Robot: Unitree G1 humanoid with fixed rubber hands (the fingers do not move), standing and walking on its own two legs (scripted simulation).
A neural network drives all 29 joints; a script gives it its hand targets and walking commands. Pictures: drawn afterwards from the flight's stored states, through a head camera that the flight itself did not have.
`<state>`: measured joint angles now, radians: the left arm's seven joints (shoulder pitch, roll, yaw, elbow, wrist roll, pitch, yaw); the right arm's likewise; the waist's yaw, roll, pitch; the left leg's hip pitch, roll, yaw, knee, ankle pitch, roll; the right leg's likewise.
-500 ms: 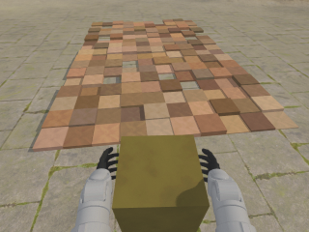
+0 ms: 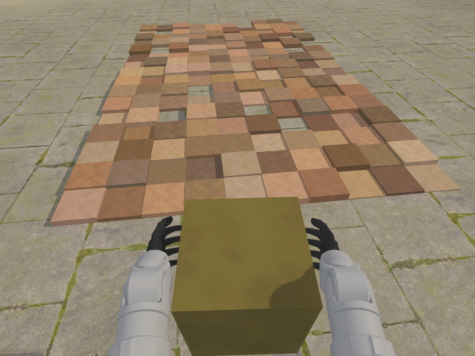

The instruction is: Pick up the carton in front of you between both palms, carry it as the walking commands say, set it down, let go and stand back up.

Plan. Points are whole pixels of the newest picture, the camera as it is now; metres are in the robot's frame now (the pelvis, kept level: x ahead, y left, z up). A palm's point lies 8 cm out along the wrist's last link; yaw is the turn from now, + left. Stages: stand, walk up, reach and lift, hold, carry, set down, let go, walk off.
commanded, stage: reach and lift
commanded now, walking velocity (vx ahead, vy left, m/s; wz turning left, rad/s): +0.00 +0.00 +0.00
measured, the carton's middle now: (243, 279) +0.30 +0.00 -0.04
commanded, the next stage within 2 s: hold in 0.36 s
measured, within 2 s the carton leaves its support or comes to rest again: neither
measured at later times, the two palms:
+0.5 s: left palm (154, 253) +0.29 +0.15 +0.06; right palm (331, 253) +0.29 -0.15 +0.05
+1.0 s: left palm (154, 254) +0.29 +0.15 +0.06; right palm (332, 254) +0.29 -0.15 +0.05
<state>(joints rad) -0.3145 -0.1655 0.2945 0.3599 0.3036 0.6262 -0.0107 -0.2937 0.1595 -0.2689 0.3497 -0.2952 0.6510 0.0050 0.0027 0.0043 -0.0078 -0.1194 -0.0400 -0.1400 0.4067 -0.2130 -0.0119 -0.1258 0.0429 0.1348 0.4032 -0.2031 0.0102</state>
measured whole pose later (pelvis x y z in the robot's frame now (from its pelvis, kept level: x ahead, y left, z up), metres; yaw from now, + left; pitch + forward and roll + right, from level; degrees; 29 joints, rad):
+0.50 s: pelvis +0.01 +0.00 +0.00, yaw +0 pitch -6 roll +0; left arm -0.26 -0.15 0.22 0.24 0.26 0.72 0.00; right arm -0.24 0.15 -0.20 0.22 -0.26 0.74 -0.01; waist 0.00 0.00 -0.01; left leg -0.04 -0.04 -0.14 0.35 -0.20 -0.01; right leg -0.05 0.04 0.13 0.34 -0.19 0.01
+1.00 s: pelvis +0.00 +0.00 +0.00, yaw +0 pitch -8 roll +0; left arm -0.32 -0.17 0.28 0.28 0.30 0.74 -0.02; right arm -0.30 0.16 -0.26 0.27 -0.29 0.76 0.01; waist 0.00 0.00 0.01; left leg -0.04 -0.04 -0.13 0.37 -0.20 -0.01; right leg -0.05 0.04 0.13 0.37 -0.19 0.01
